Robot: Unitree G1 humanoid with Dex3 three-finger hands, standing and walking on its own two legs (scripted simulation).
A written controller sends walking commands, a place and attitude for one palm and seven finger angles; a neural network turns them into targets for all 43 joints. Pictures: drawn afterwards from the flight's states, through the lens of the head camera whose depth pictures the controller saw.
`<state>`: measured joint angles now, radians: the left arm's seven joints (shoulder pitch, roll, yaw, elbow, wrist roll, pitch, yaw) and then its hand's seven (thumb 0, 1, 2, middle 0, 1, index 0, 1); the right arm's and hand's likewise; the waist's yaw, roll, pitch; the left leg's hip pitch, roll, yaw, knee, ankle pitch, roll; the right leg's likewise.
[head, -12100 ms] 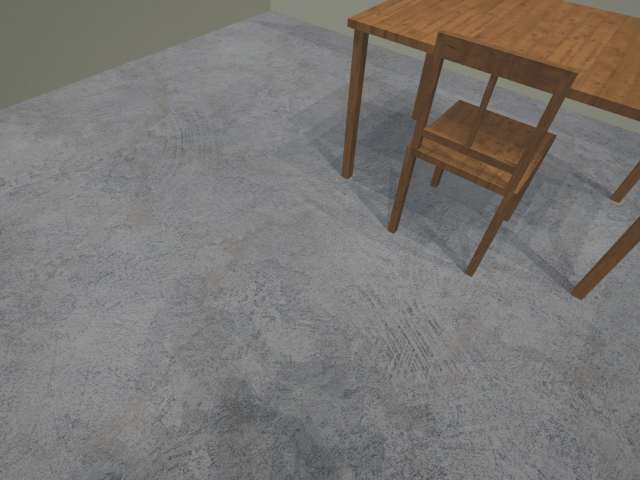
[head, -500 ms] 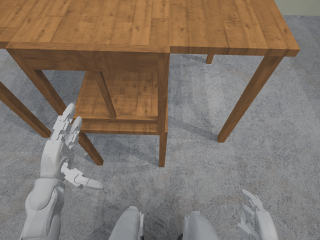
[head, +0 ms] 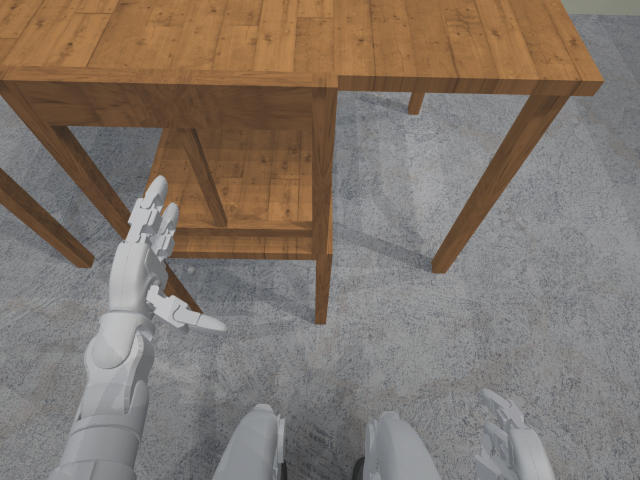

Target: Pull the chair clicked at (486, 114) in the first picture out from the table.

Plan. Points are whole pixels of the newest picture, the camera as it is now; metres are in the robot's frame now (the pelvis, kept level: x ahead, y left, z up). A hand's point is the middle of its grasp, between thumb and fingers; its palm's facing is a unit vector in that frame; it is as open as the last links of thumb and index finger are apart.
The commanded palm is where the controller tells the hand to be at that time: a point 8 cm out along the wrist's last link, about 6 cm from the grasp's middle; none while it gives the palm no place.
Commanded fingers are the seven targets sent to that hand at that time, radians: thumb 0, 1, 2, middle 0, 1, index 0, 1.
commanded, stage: aim the fingers beside a spindle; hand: left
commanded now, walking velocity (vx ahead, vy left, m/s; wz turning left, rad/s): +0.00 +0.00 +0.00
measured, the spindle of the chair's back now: (206, 181) +0.51 +0.20 -0.01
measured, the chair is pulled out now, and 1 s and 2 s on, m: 0.00 0.00 0.00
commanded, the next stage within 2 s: push the fingers through the gap in 0.90 s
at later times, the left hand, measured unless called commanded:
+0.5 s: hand (202, 256) +0.37 +0.17 +0.02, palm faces +0.03 -1.00 -0.04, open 16.9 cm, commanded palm +0.34 +0.23 +0.02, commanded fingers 0.00 -0.50 0.30 -0.06 -0.08 -0.06 -0.08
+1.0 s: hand (200, 262) +0.36 +0.17 +0.02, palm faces +0.04 -1.00 -0.04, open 16.9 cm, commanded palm +0.34 +0.22 +0.02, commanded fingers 0.00 -0.50 0.30 -0.06 -0.08 -0.06 -0.08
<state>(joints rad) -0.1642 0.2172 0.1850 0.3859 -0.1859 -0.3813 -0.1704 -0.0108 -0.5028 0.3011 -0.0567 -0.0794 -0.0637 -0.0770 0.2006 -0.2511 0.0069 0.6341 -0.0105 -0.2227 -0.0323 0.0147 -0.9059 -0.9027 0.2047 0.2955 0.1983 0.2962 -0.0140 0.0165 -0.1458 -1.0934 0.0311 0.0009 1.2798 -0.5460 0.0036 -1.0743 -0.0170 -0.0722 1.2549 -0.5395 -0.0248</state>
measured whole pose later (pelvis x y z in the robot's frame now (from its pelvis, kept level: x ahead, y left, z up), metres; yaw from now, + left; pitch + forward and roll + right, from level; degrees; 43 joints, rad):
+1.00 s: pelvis -0.01 +0.00 -0.01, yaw +0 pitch +22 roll -1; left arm -0.28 0.22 0.21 0.53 -0.17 -0.44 -0.16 -0.01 -0.50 0.30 -0.06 -0.08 -0.06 -0.08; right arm 0.20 -0.25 0.00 0.64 -0.01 -0.17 -0.02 0.01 -0.91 -0.90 0.20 0.30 0.20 0.30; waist -0.03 0.02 -0.16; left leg -1.15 0.03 0.01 1.32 -0.54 0.00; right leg -1.14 -0.01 -0.06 1.30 -0.54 -0.03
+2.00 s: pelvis -0.01 +0.00 -0.02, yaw -1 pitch +25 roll -1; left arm -0.69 0.34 0.34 0.96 -0.10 -0.48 -0.14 -0.01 -0.50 0.30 -0.06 -0.08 -0.06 -0.08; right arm 0.27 -0.27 0.00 0.69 -0.03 -0.13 0.00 0.01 -0.91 -0.90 0.20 0.30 0.20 0.30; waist -0.10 0.02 -0.16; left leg -1.23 0.04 0.00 1.33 -0.54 0.00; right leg -1.22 0.00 -0.06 1.31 -0.53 -0.03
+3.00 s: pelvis -0.01 +0.01 -0.02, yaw -2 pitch +26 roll -2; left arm -0.77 0.37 0.36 1.04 -0.08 -0.49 -0.13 -0.01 -0.50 0.30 -0.18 -0.47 -0.19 -0.46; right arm 0.28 -0.26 0.01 0.68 -0.04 -0.08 0.02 0.01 -0.91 -0.90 0.20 0.30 0.20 0.30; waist -0.12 0.03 -0.16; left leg -1.26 0.04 0.00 1.34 -0.54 0.01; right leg -1.24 0.00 -0.06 1.30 -0.52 -0.02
